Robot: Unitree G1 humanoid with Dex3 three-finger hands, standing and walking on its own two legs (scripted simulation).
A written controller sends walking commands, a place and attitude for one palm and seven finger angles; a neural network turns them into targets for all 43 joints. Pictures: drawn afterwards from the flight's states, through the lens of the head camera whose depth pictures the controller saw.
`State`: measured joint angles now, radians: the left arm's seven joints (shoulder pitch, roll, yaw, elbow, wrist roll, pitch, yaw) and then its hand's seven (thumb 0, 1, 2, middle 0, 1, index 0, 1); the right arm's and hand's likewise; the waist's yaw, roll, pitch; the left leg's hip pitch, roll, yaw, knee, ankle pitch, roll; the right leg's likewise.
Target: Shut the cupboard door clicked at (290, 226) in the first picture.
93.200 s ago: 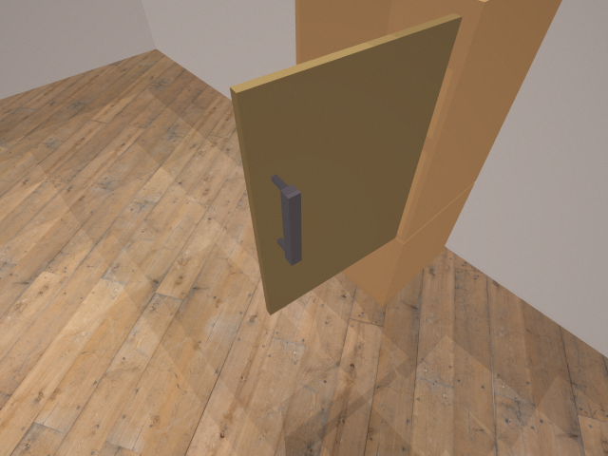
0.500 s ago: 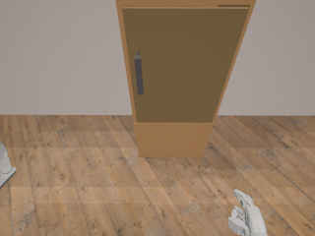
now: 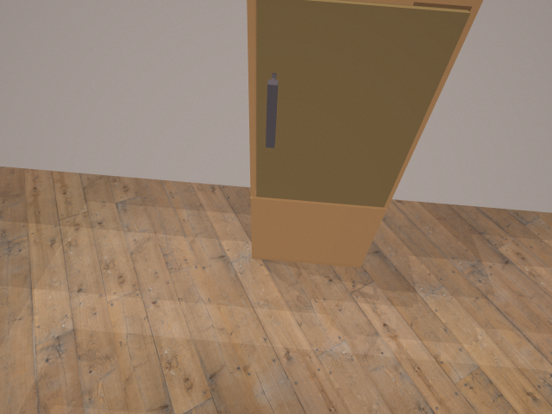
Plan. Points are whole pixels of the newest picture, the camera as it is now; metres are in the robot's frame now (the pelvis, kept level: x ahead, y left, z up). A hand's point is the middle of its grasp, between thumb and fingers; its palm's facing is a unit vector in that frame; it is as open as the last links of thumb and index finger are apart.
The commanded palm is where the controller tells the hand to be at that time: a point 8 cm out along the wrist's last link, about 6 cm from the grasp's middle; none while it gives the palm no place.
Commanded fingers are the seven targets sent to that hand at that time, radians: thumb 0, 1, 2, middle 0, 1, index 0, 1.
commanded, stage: let the arm hang, fingers relaxed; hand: left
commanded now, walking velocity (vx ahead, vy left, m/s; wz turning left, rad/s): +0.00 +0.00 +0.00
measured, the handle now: (272, 111) +0.78 +0.06 +0.00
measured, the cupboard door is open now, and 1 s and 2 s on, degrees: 0 0 0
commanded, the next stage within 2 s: look to check the result in 0.62 s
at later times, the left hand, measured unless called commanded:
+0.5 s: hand out of the picture +0.01 +0.17 -0.17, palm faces +0.02 -0.99 -0.16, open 7.3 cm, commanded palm none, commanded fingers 0.00 0.90 0.90 -0.20 -0.30 -0.20 -0.30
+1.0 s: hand out of the picture +0.00 +0.17 -0.17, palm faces +0.03 -0.98 -0.17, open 7.3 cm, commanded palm none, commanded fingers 0.00 0.90 0.90 -0.20 -0.30 -0.20 -0.30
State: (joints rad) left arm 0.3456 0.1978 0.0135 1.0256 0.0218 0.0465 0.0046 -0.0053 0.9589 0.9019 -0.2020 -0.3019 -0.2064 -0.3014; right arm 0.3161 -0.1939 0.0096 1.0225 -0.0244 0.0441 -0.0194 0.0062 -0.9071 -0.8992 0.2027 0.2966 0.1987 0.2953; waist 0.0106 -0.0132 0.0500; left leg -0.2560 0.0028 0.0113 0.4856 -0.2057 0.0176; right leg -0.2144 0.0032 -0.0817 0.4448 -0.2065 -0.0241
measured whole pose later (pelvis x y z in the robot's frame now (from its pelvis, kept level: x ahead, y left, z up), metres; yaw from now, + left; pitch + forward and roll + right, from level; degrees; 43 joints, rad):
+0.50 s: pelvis +0.01 +0.01 +0.00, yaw -1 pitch -1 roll +0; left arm 0.30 0.12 0.01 1.11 0.02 0.01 0.03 0.00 0.92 0.90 -0.20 -0.30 -0.20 -0.30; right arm 0.32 -0.12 0.01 1.10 -0.02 0.01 -0.03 0.00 -0.91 -0.90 0.20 0.30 0.20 0.30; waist 0.00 0.00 0.01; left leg -0.22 -0.02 0.04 0.42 -0.19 0.03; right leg -0.20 -0.02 -0.05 0.43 -0.20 0.00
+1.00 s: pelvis +0.02 +0.01 +0.00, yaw -1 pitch -1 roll +0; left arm 0.31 0.13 0.01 1.14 0.02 0.00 0.03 0.00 0.91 0.90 -0.20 -0.30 -0.20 -0.30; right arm 0.29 -0.14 0.01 1.12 -0.01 0.00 -0.04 0.00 -0.91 -0.90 0.20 0.30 0.20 0.30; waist 0.00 0.01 0.04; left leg -0.18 -0.02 0.04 0.41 -0.20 0.03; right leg -0.16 -0.02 -0.05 0.40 -0.21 0.00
